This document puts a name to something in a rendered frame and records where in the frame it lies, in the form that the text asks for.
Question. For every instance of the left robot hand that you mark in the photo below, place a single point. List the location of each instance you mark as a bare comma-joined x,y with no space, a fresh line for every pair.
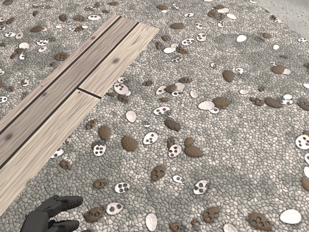
38,220

